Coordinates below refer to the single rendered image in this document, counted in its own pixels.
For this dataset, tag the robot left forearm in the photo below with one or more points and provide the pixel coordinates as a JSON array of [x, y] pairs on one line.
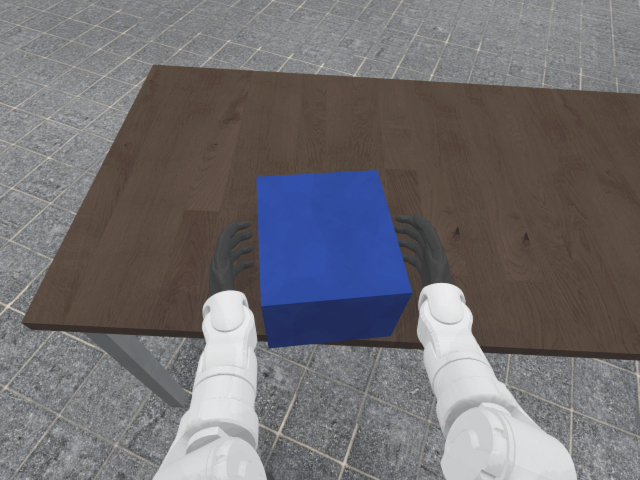
[[224, 391]]

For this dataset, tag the left robot upper arm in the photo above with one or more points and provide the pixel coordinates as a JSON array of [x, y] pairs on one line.
[[227, 458]]

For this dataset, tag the robot left hand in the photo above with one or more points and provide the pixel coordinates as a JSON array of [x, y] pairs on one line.
[[222, 272]]

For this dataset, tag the robot right hand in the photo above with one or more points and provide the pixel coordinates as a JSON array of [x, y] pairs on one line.
[[432, 263]]

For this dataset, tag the right robot upper arm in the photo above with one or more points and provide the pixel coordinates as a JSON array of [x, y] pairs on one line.
[[484, 443]]

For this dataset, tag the robot right forearm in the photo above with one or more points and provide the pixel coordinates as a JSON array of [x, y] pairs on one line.
[[459, 373]]

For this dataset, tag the carton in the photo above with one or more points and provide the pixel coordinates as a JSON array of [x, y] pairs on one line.
[[331, 268]]

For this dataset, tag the table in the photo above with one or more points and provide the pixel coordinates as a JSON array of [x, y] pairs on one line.
[[534, 194]]

